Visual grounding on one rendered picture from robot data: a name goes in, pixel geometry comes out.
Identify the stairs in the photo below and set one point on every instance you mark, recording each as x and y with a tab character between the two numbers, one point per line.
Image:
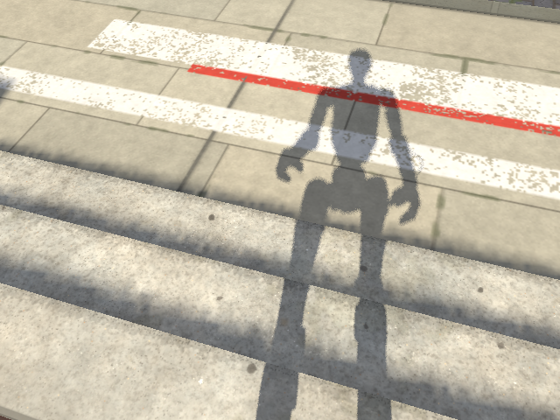
465	339

